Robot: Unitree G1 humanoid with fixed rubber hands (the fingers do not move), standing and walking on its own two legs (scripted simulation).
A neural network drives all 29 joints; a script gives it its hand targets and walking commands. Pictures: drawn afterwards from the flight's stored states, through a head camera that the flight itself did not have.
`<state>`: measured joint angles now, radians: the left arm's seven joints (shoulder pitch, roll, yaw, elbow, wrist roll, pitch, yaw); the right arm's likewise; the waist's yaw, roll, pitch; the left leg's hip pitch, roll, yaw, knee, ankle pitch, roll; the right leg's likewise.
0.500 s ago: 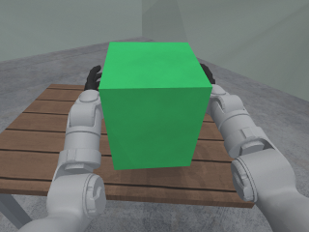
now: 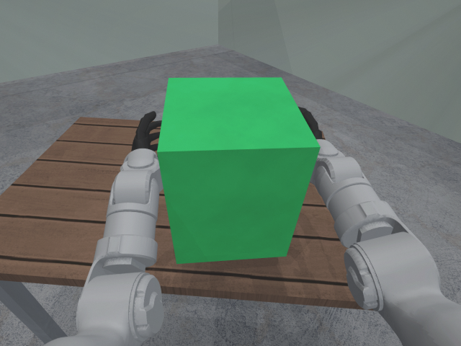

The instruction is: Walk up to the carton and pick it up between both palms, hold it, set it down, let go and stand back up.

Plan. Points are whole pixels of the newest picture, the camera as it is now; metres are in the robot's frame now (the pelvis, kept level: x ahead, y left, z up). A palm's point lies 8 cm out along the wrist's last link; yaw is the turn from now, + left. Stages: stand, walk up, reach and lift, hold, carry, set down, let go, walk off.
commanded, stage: set down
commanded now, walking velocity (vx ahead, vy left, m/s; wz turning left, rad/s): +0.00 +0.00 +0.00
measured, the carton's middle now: (229, 170) +0.38 +0.04 +0.17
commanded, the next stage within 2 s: none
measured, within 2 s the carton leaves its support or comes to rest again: rests again in 1.54 s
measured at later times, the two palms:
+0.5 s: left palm (150, 168) +0.38 +0.18 +0.17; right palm (308, 158) +0.42 -0.11 +0.17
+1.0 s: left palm (150, 180) +0.37 +0.18 +0.14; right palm (305, 168) +0.42 -0.11 +0.15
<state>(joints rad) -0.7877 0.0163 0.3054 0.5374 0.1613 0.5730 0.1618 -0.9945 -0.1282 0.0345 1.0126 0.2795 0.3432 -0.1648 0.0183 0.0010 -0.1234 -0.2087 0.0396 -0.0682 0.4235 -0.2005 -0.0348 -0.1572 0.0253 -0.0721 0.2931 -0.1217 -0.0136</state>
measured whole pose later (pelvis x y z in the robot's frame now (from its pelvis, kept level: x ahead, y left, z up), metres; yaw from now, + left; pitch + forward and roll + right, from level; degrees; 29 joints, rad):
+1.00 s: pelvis +0.01 -0.01 +0.00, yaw +0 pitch +2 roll -1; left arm -0.66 -0.05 0.32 0.47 0.20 0.48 0.16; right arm -0.87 -0.09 -0.01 0.96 0.18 0.25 -0.12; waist 0.05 -0.01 -0.11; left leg -0.23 0.05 -0.07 0.37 -0.18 -0.05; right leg -0.20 0.03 -0.07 0.29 -0.12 -0.03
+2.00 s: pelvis +0.00 -0.01 +0.00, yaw -1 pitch +2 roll -1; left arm -0.64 -0.08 0.38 0.60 0.25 0.30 0.14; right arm -0.83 -0.02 -0.22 1.04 -0.03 0.09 -0.05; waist 0.09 -0.04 -0.09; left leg -0.22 0.04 -0.05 0.35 -0.16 -0.05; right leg -0.21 0.03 -0.06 0.29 -0.12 -0.03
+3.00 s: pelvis +0.00 -0.02 +0.00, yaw -3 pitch +3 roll +0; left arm -0.27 0.10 0.14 0.08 -0.10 0.49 0.19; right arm -0.43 -0.27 0.09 0.43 0.36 0.20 -0.07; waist 0.08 -0.02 0.00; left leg -0.25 0.05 -0.02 0.36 -0.16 -0.05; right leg -0.29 0.04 -0.02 0.38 -0.14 -0.04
